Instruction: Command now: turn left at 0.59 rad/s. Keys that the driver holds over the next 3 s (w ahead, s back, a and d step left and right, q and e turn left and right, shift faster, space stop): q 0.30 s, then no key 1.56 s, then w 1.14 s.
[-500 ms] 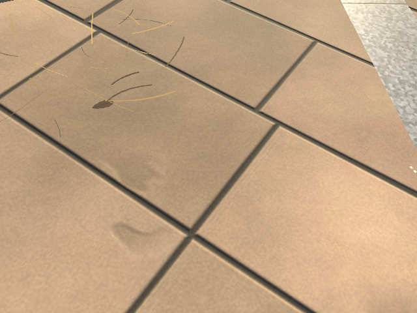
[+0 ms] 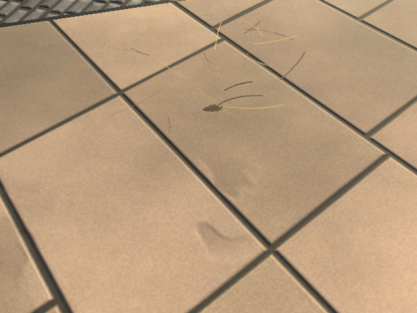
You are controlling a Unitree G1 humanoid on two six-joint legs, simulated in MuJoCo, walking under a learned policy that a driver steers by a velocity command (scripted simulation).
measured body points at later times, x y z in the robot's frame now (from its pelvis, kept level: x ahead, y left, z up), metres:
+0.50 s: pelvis -0.01 +0.06 +0.00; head +0.02 +0.10 +0.45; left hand +0.05 +0.38 -0.12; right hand +0.22 -0.16 -0.06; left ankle -0.02 +0.15 -0.74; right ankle +0.02 -0.10 -0.66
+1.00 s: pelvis +0.01 +0.04 +0.00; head +0.02 +0.04 +0.45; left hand +0.06 +0.32 -0.12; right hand +0.20 -0.17 -0.12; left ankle -0.02 +0.15 -0.74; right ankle +0.03 -0.09 -0.74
